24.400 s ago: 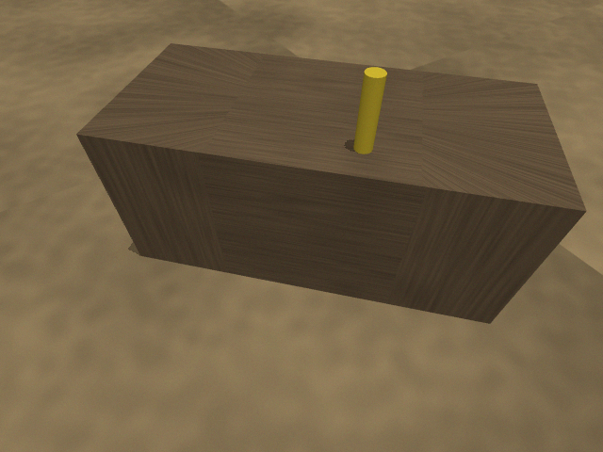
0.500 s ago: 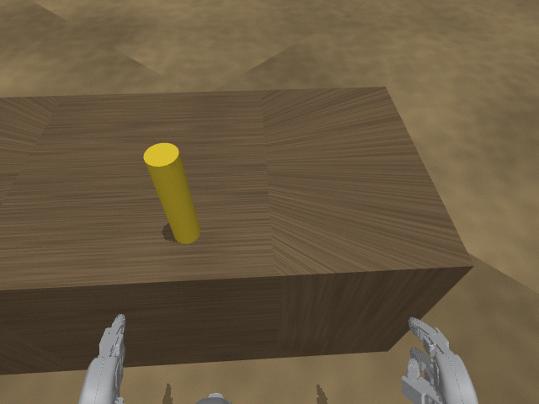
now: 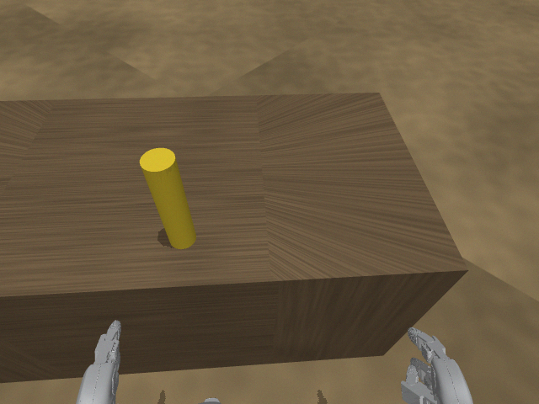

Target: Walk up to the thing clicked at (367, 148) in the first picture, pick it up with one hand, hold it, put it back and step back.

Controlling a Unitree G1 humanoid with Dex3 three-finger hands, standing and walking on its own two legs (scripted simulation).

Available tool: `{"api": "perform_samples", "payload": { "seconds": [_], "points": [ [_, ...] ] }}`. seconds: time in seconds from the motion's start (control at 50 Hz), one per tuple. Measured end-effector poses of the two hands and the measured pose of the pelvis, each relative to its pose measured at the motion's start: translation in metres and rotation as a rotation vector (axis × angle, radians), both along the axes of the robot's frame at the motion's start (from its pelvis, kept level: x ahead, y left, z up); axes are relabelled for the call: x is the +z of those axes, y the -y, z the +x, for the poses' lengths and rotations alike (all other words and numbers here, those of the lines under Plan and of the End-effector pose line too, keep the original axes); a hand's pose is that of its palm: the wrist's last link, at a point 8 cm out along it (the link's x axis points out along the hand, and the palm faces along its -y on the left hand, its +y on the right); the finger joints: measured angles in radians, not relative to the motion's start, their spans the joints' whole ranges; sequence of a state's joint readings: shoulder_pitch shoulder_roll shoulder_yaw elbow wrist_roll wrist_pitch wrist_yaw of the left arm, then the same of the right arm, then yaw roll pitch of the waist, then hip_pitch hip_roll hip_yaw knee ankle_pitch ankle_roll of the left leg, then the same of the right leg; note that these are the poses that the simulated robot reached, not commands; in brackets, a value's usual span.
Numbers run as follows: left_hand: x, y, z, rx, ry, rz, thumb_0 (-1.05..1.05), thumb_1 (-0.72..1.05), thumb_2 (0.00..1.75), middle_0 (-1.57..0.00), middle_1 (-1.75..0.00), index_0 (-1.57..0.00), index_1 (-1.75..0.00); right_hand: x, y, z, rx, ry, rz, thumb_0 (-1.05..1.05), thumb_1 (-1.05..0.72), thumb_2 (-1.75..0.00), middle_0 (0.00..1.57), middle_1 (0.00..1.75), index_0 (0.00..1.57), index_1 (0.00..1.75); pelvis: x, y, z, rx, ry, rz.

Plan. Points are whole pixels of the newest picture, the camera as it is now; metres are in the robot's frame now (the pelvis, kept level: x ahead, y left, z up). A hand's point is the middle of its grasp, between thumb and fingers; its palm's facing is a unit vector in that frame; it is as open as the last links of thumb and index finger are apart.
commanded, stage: home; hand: left
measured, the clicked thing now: (172, 204) +0.47 +0.18 +0.00
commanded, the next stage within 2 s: stand in 0.46 s
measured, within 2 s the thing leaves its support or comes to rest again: neither
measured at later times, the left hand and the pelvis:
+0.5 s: hand out of the picture +0.08 +0.26 -0.11, palm faces -0.03 -0.92 -0.39, open 17.3 cm; pelvis -0.01 +0.01 +0.03, yaw +1 degrees
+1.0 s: hand out of the picture +0.03 +0.25 -0.10, palm faces +0.01 -0.94 -0.34, open 9.2 cm; pelvis -0.02 +0.01 +0.06, yaw +1 degrees
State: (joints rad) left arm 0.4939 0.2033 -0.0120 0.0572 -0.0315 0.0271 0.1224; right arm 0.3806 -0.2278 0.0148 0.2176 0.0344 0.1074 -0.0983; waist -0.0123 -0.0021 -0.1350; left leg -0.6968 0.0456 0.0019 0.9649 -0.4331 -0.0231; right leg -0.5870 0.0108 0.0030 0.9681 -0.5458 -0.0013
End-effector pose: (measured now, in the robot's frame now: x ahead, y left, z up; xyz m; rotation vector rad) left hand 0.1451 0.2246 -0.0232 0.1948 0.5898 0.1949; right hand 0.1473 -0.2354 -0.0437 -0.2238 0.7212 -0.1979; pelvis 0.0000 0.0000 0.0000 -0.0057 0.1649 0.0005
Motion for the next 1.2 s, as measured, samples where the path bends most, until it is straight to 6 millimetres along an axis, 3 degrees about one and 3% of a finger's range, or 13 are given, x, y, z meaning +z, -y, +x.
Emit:
{"api": "perform_samples", "payload": {
  "seconds": [0.16, 0.26, 0.46, 0.66, 0.78, 0.94, 1.06, 1.2],
  "points": [
    [0.003, -0.005, -0.004, 0.008, -0.025, 0.029, -0.01, -0.51, 0.07, -0.06, -0.06, -0.06, -0.06, -0.016, 0.006, -0.009, -0.032, -0.054, -0.015, 0.01, -0.9, -0.9, 0.2, 0.3, 0.2, 0.3, 0.002, -0.002, -0.003, 0.006, 0.015, -0.009],
    [-0.023, -0.026, -0.009, -0.119, -0.169, 0.138, -0.01, -0.51, 0.07, -0.06, -0.06, -0.06, -0.06, -0.036, 0.013, -0.02, 0.092, -0.2, -0.06, 0.01, -0.9, -0.9, 0.2, 0.3, 0.2, 0.3, 0.009, -0.002, -0.009, 0.015, 0.097, 0.008],
    [-0.044, -0.074, -0.065, -0.019, -0.434, 0.142, -0.01, -0.5, 0.07, -0.06, -0.06, -0.06, -0.06, -0.035, 0.042, -0.057, 0.038, -0.343, -0.062, 0.01, -0.9, -0.9, 0.2, 0.3, 0.21, 0.3, 0.025, -0.006, -0.009, 0.01, 0.152, 0.006],
    [-0.051, -0.075, -0.112, 0.053, -0.608, 0.089, -0.01, -0.45, 0.12, -0.09, -0.1, -0.09, -0.1, -0.03, 0.044, -0.075, 0.008, -0.451, -0.055, 0.01, -0.91, -0.9, 0.2, 0.3, 0.2, 0.3, 0.041, -0.006, -0.006, 0.018, 0.185, 0.003],
    [-0.049, -0.071, -0.12, 0.07, -0.639, 0.066, -0.01, -0.19, 0.38, -0.16, -0.22, -0.16, -0.22, -0.026, 0.038, -0.078, 0.005, -0.47, -0.041, 0.0, -0.91, -0.9, 0.2, 0.3, 0.2, 0.3, 0.05, -0.007, -0.007, 0.019, 0.21, 0.002],
    [-0.044, -0.072, -0.12, 0.072, -0.641, 0.057, 0.0, 0.36, 0.75, -0.19, -0.28, -0.2, -0.28, -0.02, 0.036, -0.085, -0.008, -0.481, -0.033, 0.0, -0.91, -0.9, 0.2, 0.3, 0.2, 0.3, 0.057, -0.008, -0.013, 0.022, 0.231, 0.001],
    [-0.041, -0.077, -0.123, 0.077, -0.657, 0.057, 0.0, 0.7, 0.86, -0.2, -0.3, -0.2, -0.3, -0.018, 0.04, -0.096, -0.022, -0.506, -0.037, 0.0, -0.91, -0.9, 0.2, 0.3, 0.2, 0.3, 0.06, -0.01, -0.017, 0.023, 0.235, 0.001],
    [-0.041, -0.081, -0.129, 0.085, -0.694, 0.059, 0.0, 0.86, 0.89, -0.2, -0.3, -0.21, -0.3, -0.018, 0.042, -0.107, -0.038, -0.551, -0.038, 0.0, -0.91, -0.9, 0.2, 0.3, 0.2, 0.3, 0.062, -0.011, -0.018, 0.023, 0.23, 0.001]
  ]
}}
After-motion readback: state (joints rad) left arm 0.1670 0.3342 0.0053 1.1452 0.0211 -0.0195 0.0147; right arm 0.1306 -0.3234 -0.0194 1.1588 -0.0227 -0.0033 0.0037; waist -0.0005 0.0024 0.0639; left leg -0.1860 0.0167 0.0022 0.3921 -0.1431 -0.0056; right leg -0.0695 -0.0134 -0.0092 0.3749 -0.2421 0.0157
